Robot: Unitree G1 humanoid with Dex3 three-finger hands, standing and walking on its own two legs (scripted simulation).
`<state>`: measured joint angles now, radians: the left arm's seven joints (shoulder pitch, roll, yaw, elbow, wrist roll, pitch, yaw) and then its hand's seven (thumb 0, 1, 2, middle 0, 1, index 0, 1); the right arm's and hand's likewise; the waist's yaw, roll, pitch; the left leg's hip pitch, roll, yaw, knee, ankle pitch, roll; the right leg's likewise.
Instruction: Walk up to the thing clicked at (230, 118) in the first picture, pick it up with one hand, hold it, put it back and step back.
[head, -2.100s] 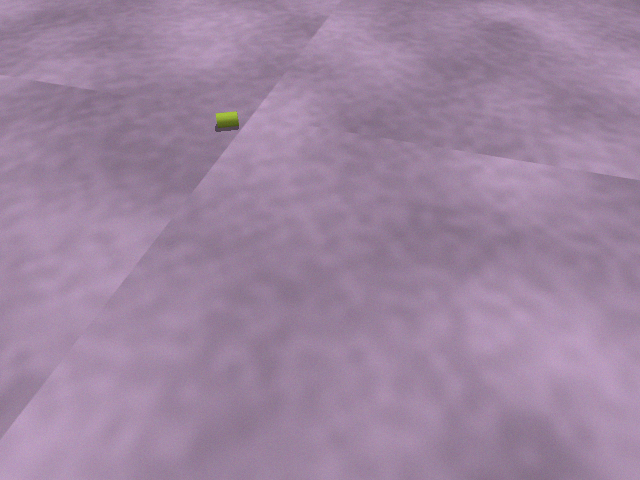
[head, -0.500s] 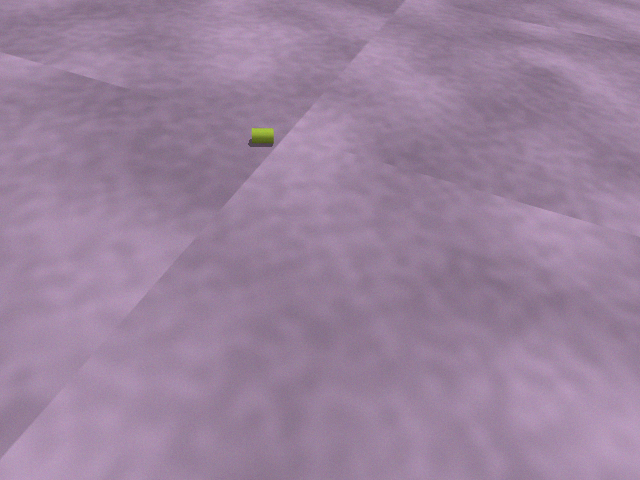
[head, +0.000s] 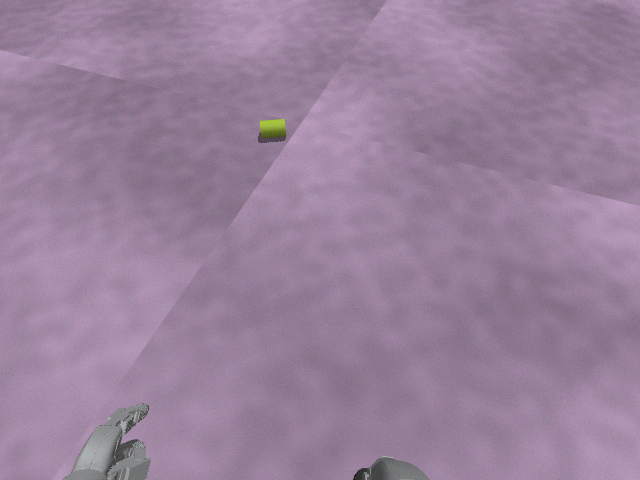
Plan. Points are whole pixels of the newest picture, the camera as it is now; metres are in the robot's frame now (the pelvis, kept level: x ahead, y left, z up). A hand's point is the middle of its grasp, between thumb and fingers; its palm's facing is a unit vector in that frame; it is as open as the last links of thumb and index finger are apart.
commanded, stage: walk up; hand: left
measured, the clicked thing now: (273, 128) +1.69 +0.17 -0.71
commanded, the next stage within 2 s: none
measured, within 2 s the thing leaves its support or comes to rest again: neither
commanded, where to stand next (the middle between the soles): +1.26 -0.05 m, yaw +1 degrees
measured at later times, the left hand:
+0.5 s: hand (124, 367) +0.32 +0.32 -0.15, palm faces -0.04 -0.95 -0.31, open 7.4 cm
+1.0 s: hand (202, 192) +0.66 +0.22 -0.10, palm faces -0.04 -0.93 -0.37, open 7.3 cm
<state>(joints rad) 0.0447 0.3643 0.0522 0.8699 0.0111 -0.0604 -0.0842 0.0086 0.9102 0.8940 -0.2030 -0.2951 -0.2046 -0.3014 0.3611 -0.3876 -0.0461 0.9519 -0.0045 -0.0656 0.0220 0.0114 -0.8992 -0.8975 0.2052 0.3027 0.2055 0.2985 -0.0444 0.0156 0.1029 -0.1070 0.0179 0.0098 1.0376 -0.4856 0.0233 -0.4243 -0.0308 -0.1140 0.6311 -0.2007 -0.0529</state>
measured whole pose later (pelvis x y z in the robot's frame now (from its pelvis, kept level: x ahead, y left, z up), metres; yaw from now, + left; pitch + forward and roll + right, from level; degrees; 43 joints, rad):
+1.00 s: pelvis +0.53 -0.03 +0.01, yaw -2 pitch -4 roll +3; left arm 0.18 0.36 0.05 0.85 0.00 -0.07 -0.06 0.01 0.91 0.89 -0.20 -0.30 -0.21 -0.30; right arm 0.33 -0.42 -0.04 0.91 0.00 -0.05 0.03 0.01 -0.90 -0.90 0.20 0.30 0.20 0.30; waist -0.01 0.02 0.08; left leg -0.30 0.04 0.00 1.13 -0.41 0.03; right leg -0.30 -0.05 -0.06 0.59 -0.24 -0.04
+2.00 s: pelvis +0.89 -0.07 +0.01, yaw -1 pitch -4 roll +2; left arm 0.27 0.38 0.05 0.87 0.01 -0.08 -0.05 0.01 0.91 0.89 -0.20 -0.30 -0.21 -0.30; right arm 0.34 -0.44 -0.04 0.90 -0.01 -0.04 0.03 0.01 -0.90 -0.90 0.20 0.30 0.20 0.30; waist 0.01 0.05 0.08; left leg -0.33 0.01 -0.01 1.06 -0.45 0.03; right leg -0.30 -0.07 -0.05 0.62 -0.25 -0.02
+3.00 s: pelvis +1.13 -0.06 +0.01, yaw +0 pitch -4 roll +2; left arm 0.24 0.36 0.02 0.89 0.02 -0.05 -0.02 0.01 0.91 0.89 -0.20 -0.30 -0.20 -0.30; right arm 0.28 -0.40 -0.02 0.88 0.00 -0.01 0.01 0.01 -0.90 -0.90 0.20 0.30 0.20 0.30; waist 0.00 0.03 0.12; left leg -0.29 0.00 0.04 0.86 -0.54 0.03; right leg -0.33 -0.05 -0.03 0.60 -0.21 -0.02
